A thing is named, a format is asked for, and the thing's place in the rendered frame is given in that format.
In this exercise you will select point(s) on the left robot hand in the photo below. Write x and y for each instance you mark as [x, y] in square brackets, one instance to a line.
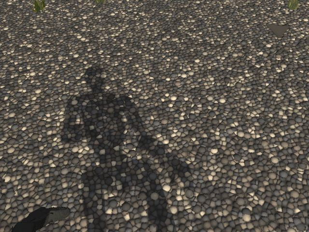
[40, 218]

